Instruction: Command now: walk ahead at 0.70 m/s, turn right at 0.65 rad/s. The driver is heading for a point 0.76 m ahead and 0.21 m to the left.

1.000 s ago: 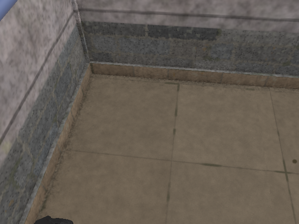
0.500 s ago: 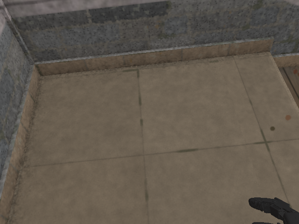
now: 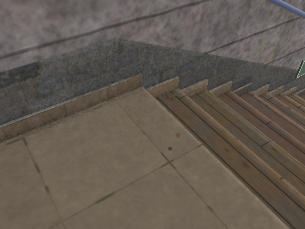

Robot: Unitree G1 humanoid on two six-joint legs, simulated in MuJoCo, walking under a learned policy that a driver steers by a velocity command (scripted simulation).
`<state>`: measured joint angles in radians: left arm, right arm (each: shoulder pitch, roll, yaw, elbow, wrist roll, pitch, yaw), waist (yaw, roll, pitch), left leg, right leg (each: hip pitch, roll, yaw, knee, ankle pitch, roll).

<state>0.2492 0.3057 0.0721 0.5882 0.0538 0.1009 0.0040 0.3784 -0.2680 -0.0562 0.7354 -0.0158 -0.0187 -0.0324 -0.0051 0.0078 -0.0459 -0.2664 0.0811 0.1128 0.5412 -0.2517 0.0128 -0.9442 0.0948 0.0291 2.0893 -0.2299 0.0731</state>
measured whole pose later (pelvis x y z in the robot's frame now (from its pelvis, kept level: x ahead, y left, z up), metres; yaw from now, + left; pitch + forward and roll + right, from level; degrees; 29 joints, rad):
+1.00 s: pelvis +0.56 -0.09 -0.03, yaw +28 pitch +0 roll +0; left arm -0.07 0.21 -0.02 0.67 0.02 -0.09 -0.01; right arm 0.44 -0.26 -0.07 0.94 -0.01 -0.07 0.02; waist -0.13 0.03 0.04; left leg 0.07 -0.17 -0.22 0.51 -0.52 0.15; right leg -0.59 -0.08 0.13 0.63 -0.10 0.04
